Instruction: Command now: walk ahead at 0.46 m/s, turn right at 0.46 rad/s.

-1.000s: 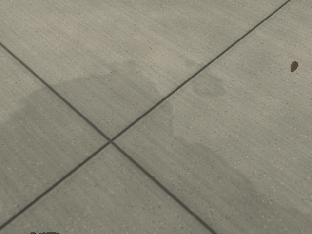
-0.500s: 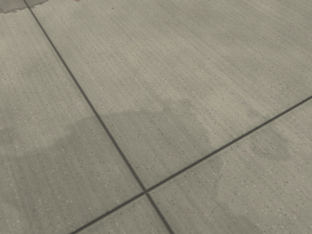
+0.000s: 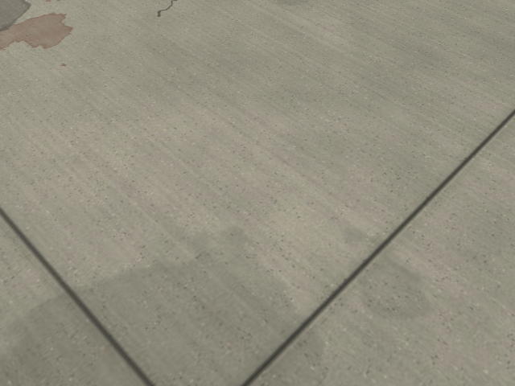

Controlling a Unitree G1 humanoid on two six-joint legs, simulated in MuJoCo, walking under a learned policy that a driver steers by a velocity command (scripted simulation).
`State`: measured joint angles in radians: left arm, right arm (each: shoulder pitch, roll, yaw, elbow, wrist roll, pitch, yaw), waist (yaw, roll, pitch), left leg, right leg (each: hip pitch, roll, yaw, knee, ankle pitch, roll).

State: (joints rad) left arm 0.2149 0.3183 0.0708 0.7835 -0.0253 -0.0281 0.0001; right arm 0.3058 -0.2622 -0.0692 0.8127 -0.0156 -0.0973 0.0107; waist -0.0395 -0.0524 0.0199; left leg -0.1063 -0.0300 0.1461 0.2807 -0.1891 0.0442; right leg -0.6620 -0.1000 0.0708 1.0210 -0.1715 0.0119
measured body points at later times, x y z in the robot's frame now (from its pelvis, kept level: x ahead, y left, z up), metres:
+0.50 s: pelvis +0.17 -0.05 -0.01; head +0.22 -0.08 +0.43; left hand +0.39 +0.19 -0.10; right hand +0.26 -0.36 -0.12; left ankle +0.27 +0.12 -0.68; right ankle +0.23 -0.13 -0.75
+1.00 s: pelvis +0.23 -0.01 -0.01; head +0.25 -0.01 +0.44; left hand +0.48 +0.16 -0.12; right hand +0.22 -0.31 -0.11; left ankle +0.30 +0.09 -0.75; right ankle +0.14 -0.13 -0.74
